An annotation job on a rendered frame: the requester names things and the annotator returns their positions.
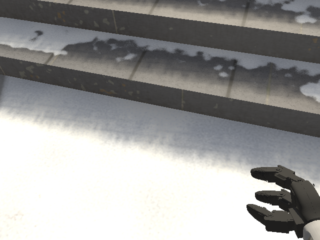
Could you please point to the right robot forearm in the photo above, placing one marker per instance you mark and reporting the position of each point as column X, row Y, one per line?
column 311, row 231

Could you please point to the right robot hand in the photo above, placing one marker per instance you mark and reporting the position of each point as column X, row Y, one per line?
column 301, row 205

